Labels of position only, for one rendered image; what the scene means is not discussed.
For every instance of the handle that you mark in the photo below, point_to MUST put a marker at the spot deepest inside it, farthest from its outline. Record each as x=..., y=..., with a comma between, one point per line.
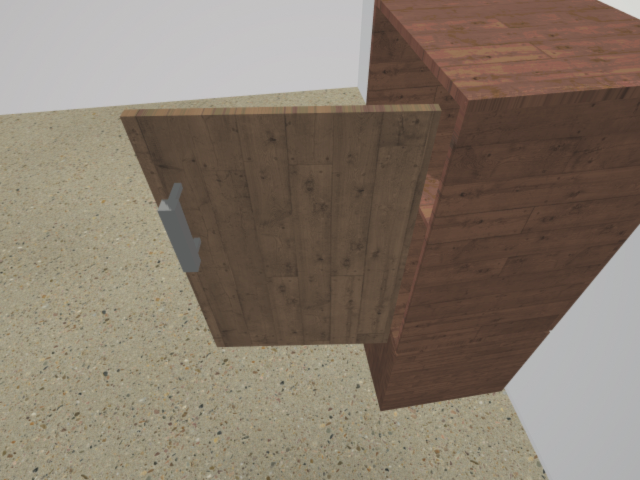
x=175, y=224

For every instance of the cupboard door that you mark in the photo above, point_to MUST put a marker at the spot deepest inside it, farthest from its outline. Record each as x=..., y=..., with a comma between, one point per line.
x=305, y=213

